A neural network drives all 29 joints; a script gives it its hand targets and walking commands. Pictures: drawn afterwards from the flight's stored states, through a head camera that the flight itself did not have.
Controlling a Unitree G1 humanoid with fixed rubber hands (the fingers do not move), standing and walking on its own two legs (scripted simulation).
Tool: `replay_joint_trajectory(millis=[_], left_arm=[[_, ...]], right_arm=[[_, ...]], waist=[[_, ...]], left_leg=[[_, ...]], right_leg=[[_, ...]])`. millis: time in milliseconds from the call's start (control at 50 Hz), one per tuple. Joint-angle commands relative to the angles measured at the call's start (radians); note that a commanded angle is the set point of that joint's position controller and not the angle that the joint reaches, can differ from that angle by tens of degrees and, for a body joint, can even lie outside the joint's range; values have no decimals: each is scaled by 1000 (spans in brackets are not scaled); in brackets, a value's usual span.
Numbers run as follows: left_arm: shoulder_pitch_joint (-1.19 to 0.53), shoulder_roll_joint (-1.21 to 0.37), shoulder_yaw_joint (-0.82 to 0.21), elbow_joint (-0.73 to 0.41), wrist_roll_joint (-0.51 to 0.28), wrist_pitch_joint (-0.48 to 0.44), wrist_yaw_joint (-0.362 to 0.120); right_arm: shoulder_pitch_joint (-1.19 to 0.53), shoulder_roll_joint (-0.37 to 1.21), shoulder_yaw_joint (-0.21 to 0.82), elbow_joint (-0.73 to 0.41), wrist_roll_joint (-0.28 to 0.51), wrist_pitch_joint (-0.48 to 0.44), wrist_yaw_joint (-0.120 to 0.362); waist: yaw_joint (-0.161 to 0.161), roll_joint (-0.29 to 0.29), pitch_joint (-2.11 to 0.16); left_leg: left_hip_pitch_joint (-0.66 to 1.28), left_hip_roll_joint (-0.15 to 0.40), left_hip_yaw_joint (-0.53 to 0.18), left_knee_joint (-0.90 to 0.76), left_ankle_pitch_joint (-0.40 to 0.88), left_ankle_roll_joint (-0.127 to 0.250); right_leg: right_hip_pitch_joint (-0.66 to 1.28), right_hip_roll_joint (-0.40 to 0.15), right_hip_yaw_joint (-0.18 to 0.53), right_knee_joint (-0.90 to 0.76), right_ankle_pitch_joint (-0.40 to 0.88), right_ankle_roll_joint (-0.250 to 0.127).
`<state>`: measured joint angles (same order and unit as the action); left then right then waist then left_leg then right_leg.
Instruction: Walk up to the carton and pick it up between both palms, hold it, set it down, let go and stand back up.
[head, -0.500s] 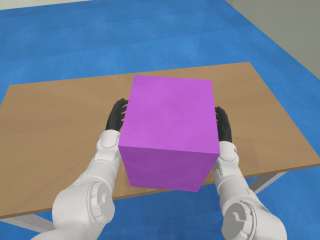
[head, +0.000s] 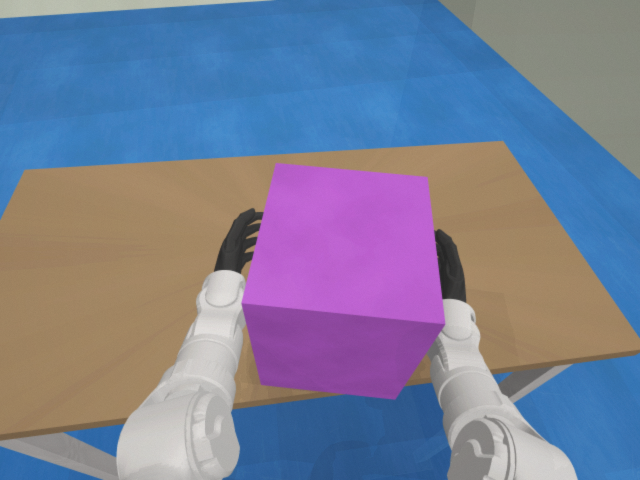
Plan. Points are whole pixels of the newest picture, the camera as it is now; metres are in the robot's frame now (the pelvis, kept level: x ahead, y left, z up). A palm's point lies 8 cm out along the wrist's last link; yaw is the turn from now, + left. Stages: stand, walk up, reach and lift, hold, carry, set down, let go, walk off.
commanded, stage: reach and lift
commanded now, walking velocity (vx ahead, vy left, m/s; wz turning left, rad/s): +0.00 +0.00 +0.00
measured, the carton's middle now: (338, 287) +0.37 -0.04 +0.00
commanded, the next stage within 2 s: none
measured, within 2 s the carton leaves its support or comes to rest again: leaves its support in 0.86 s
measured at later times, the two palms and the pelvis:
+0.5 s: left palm (232, 266) +0.40 +0.11 +0.03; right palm (448, 290) +0.34 -0.18 +0.02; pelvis +0.00 +0.00 +0.00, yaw +1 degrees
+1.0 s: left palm (241, 259) +0.40 +0.09 +0.04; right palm (459, 287) +0.33 -0.19 +0.03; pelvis -0.01 +0.00 +0.00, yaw +0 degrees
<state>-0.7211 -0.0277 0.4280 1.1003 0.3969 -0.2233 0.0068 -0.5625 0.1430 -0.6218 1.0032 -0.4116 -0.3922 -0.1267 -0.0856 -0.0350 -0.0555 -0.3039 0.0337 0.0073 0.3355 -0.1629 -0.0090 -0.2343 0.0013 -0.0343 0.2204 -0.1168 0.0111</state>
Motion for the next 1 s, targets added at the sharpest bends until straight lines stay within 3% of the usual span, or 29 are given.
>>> replay_joint_trajectory(millis=[0, 260, 520, 640, 780, 980], left_arm=[[-496, -567, -259, -44, 31, -60, -92], [-503, -574, -264, -31, 26, -50, -104], [-516, -585, -296, -45, 20, -49, -100], [-553, -602, -340, -66, -6, -93, -85], [-611, -625, -387, -76, -31, -142, -69], [-641, -593, -377, -31, -46, -177, -72]], right_arm=[[-576, 488, 310, -28, -82, -81, 131], [-595, 496, 313, -38, -79, -81, 118], [-603, 495, 335, -20, -55, -92, 105], [-648, 502, 384, -41, -35, -135, 101], [-707, 493, 403, -24, -22, -180, 97], [-761, 499, 465, -24, 6, -207, 85]], waist=[[-10, 77, -505], [-16, 61, -509], [-27, 80, -528], [-22, 81, -612], [-28, 83, -666], [1, 41, -668]], left_leg=[[248, -13, 62, 28, 342, -63], [182, -22, 66, -4, 256, -46], [191, -20, 58, 1, 288, -50], [184, -22, 54, 17, 330, -53], [201, -18, 46, 28, 346, -61], [111, -30, 56, -5, 219, -22]], right_leg=[[123, 33, -78, 43, 358, -14], [168, 22, -74, 41, 353, -5], [150, 27, -81, 36, 372, -8], [175, 26, -81, 50, 445, -11], [140, 33, -85, 51, 447, -17], [191, 13, -63, 64, 435, -1]])
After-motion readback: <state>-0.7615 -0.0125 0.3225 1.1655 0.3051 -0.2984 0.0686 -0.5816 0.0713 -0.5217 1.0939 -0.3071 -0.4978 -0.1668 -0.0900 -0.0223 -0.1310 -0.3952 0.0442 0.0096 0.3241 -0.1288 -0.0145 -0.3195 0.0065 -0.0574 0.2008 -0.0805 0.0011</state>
